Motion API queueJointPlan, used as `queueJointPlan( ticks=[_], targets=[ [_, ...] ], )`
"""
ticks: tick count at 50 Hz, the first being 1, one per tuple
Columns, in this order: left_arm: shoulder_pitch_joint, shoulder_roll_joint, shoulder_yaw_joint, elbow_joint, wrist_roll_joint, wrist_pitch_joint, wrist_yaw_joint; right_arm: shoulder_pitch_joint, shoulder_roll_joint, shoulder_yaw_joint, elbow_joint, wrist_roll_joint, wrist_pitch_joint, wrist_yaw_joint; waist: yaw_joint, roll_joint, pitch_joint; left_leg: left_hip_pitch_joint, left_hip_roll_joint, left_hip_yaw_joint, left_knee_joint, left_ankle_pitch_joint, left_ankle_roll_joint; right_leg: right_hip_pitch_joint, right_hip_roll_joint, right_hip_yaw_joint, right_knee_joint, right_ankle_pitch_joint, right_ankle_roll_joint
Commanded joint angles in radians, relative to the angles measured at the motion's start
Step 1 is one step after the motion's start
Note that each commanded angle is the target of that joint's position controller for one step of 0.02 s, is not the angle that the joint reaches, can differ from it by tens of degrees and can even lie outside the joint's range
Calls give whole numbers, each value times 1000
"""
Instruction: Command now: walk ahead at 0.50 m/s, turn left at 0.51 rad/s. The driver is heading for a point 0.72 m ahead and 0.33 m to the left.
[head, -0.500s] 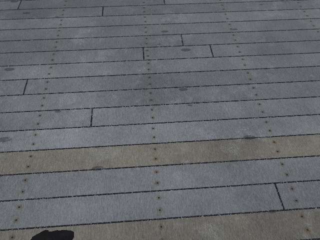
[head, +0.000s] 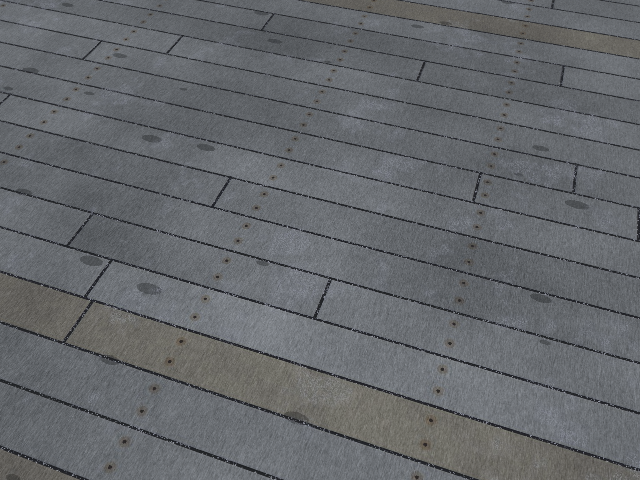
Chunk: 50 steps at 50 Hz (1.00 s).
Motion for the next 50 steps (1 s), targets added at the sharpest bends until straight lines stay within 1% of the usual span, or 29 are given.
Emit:
queueJointPlan(
  ticks=[1, 3, 5, 6, 7, 8, 9, 10, 11, 12, 13, 14, 17, 22, 24, 27, 29, 30, 31, 32, 33, 34, 35, 36, 37, 39, 41, 45, 50],
  targets=[
    [-16, 174, 41, -44, -14, 3, 7, -125, -28, 4, -114, 0, -13, 21, 8, -65, 80, -35, -1, 40, -84, -5, 27, 3, -313, 65, -62, 403, -127],
    [-8, 189, 46, -34, -23, 20, 9, -144, -39, -1, -141, 1, -12, 32, -3, -80, 70, -15, -28, 78, -114, -84, 55, 63, -326, 38, 3, 559, -110],
    [-20, 220, 54, -38, -29, 35, 17, -95, -73, -19, -150, 0, -5, 35, -51, -124, 6, 104, -95, 139, -110, -189, 94, 94, -324, 11, 143, 904, -89],
    [-28, 231, 56, -41, -31, 44, 21, -7, -104, -38, -134, 1, -1, 32, -105, -135, -50, 221, -137, 160, -113, -228, 120, 84, -314, -2, 280, 1026, -77],
    [-45, 229, 53, -47, -35, 48, 25, 146, -153, -68, -98, 3, 2, 21, -194, -118, -129, 450, -175, 156, -181, -176, 158, -8, -282, -24, 484, 995, -48],
    [-28, 189, 36, -63, -14, 39, 27, 295, -235, -101, -64, 5, 15, -2, -250, -12, -218, 760, -64, -44, -208, -164, 215, -261, -236, -21, 788, 651, -3],
    [67, 40, -11, -119, 16, 9, 7, 242, -327, -107, -77, 10, 4, -6, -112, 221, -303, 1072, 187, -623, -303, -322, 412, -717, -17, 95, 1123, -307, 57],
    [-54, 128, 1, -129, -21, -30, -8, 275, -236, -82, -101, 2, -10, -2, -199, 87, -389, 1098, 230, -775, -435, -419, 421, -820, -21, 306, 1202, -325, 40],
    [-151, 166, 12, -164, -54, -49, -14, 240, -189, -68, -92, -6, -24, 1, -204, 44, -237, 987, 200, -623, -459, -339, 366, -881, -67, 308, 1162, -223, 17],
    [-155, 149, 6, -164, -42, -58, -8, 180, -167, -61, -95, -3, -31, 0, -151, -35, -153, 838, 154, -504, -457, -233, 330, -839, -110, 305, 1069, -139, 10],
    [-148, 151, 11, -150, -15, -57, -1, 117, -136, -51, -106, -5, -32, -3, -111, -49, -100, 709, 114, -412, -467, -120, 307, -775, -137, 301, 982, -97, 20],
    [-122, 156, 17, -144, -5, -45, -2, 83, -116, -43, -124, -18, -33, -8, -77, -24, -85, 624, 89, -362, -488, -42, 301, -706, -155, 309, 945, -62, 30],
    [-115, 122, 12, -150, 9, -15, -1, 80, -136, -48, -123, -13, -38, -22, -53, -20, -61, 487, 56, -280, -524, 85, 307, -647, -146, 278, 821, -7, 81],
    [-310, 67, -15, -203, 3, -15, -9, 150, -171, -59, -93, -3, -27, -46, -124, 21, -22, 394, -29, -192, -509, -33, 227, -561, -73, 256, 433, 318, 108],
    [-360, 80, -12, -220, -9, -21, -18, 189, -177, -62, -76, 1, -22, -48, -145, 33, -21, 406, -13, -232, -494, -97, 212, -523, -50, 265, 363, 368, 104],
    [-365, 123, 3, -228, -16, -31, -27, 210, -162, -60, -63, 7, -15, -52, -133, 53, -26, 498, 27, -325, -411, -155, 192, -506, -48, 308, 291, 306, 76],
    [-309, 145, 16, -217, -18, -40, -28, 194, -159, -62, -66, 3, -9, -54, -96, 84, -33, 525, 40, -372, -345, -134, 174, -440, -47, 300, 273, 215, 43],
    [-228, 160, 29, -195, -15, -45, -23, 184, -137, -55, -71, 0, -7, -53, -52, 83, -65, 512, 6, -362, -274, -98, 151, -326, -45, 282, 235, 209, 18],
    [-109, 197, 43, -180, 2, -50, -17, 185, -83, -34, -83, -7, -10, -49, 5, 36, -174, 448, -51, -307, -73, -127, 116, -115, -138, 356, 247, 180, -33],
    [13, 278, 62, -166, 21, -45, -9, 286, -14, -13, -105, -3, -15, -49, -7, -185, -327, 168, -183, -173, 265, -424, 43, 238, -365, 696, 217, 46, -155],
    [54, 268, 64, -135, 1, -32, -21, 339, -53, -11, -119, 20, -22, -50, -23, -389, -356, -67, -173, -136, 482, -644, 20, 317, -477, 1050, 105, -245, -240],
    [-2, 174, 40, -158, -9, -28, -19, 272, -146, -33, -101, 25, -17, -52, 1, -241, -219, -129, -114, -156, 566, -554, 12, 206, -437, 952, 68, -363, -201],
    [-51, 138, 28, -164, -7, -19, -15, 185, -168, -41, -114, 12, -11, -52, 4, -169, -124, -124, -81, -116, 568, -474, 9, 84, -395, 786, 66, -262, -161],
    [-93, 117, 19, -162, 0, -14, -13, 146, -156, -42, -123, 0, -7, -50, -15, -130, -64, -90, -51, -104, 529, -414, 6, -27, -351, 666, 48, -127, -147],
    [-116, 95, 11, -155, 5, -13, -10, 132, -141, -45, -128, -3, -4, -46, -35, -141, -31, -56, -23, -105, 484, -375, 7, -96, -316, 578, 27, -32, -137],
    [-122, 91, 12, -140, 3, -21, -8, 146, -97, -39, -130, 8, 7, -37, -54, -167, -20, -4, 0, -81, 440, -340, 5, -158, -286, 461, -17, 66, -137],
    [-112, 114, 20, -121, -2, -28, -7, 120, -72, -32, -147, 5, 14, -35, -56, -144, -7, -29, 10, -72, 386, -300, -5, -163, -295, 389, -49, 147, -157],
    [-106, 150, 31, -96, -2, -23, -4, 54, -57, -23, -165, 2, 8, -23, -43, -113, 1, -55, 14, -53, 200, -127, -16, -115, -290, 249, -66, 287, -157],
    [-47, 188, 37, -59, -15, -2, 1, -103, -30, -8, -208, 4, -5, 10, 15, -95, 48, -2, -10, 35, -38, -6, 9, -56, -288, 117, -58, 342, -125]
  ],
)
